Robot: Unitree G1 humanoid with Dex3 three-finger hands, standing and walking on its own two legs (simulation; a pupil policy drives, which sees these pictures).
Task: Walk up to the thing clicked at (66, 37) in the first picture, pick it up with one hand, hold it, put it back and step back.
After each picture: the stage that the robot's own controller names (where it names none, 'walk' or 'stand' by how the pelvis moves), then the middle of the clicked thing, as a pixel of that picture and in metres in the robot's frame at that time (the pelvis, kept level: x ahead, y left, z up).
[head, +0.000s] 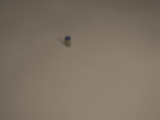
stand; (67, 41) +1.38 +0.21 -0.72
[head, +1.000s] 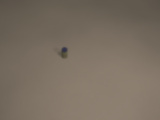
walk; (64, 53) +1.24 +0.16 -0.71
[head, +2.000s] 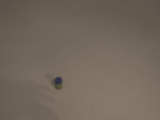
walk; (58, 83) +0.75 +0.18 -0.71
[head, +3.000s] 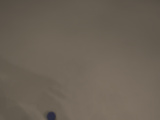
walk; (51, 118) +0.48 +0.21 -0.71
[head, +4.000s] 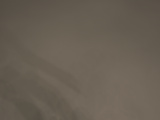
stand; out of the picture +0.35 +0.19 -0.70
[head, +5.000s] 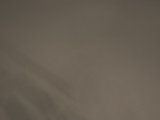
stand; out of the picture +0.31 +0.19 -0.72
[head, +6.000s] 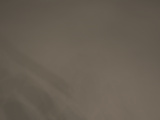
stand; out of the picture +0.32 +0.20 -0.73
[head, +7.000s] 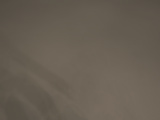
stand; out of the picture +0.31 +0.20 -0.73
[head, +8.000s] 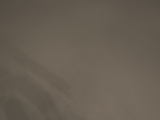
stand; out of the picture +0.31 +0.20 -0.73
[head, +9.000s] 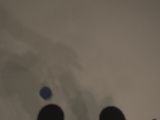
go down; (46, 94) +0.36 +0.19 -0.51
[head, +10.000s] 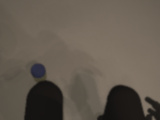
go down; (39, 73) +0.40 +0.21 -0.32
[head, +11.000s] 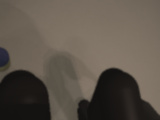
close in; out of the picture +0.38 +0.24 -0.24
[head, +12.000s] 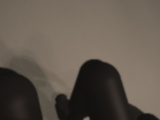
close; out of the picture +0.38 +0.26 -0.22
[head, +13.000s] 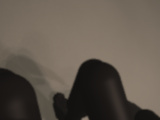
close; out of the picture +0.38 +0.27 -0.22
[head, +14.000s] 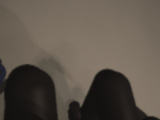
lift; out of the picture +0.31 +0.25 -0.17
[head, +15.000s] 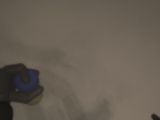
lift; (29, 88) +0.31 +0.18 +0.01
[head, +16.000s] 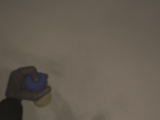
hold; (39, 90) +0.32 +0.16 +0.00
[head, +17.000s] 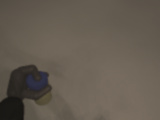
hold; (40, 88) +0.33 +0.17 +0.00
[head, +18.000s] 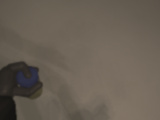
crouch; (30, 84) +0.34 +0.19 -0.06
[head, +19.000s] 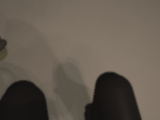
lower; out of the picture +0.45 +0.25 -0.11
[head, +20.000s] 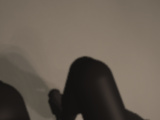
lower; out of the picture +0.42 +0.29 -0.22
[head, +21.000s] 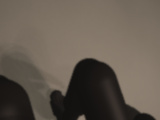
lower; out of the picture +0.41 +0.29 -0.22
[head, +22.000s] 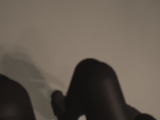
lower; out of the picture +0.41 +0.29 -0.22
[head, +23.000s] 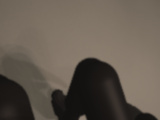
lower; out of the picture +0.40 +0.29 -0.22
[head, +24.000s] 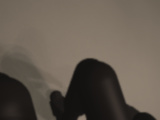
open; out of the picture +0.39 +0.27 -0.23
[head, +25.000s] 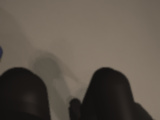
stand; out of the picture +0.39 +0.25 -0.25
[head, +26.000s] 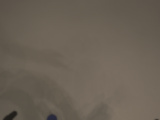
stand; out of the picture +0.36 +0.18 -0.62
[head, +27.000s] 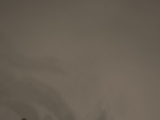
stand; out of the picture +0.36 +0.18 -0.66
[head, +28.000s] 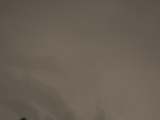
stand; out of the picture +0.35 +0.18 -0.67
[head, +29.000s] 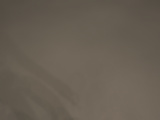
stand; out of the picture +0.39 +0.17 -0.72
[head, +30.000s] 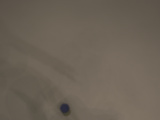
walk; (65, 109) +0.42 +0.18 -0.71
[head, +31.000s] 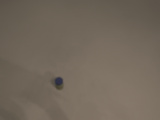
walk; (59, 83) +0.64 +0.14 -0.70
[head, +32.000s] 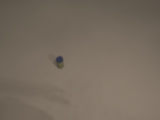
stand; (60, 62) +0.93 +0.24 -0.70
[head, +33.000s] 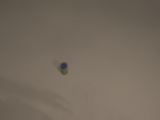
stand; (64, 68) +0.93 +0.21 -0.72
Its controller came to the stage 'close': yes
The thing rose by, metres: 0.70
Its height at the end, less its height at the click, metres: +0.00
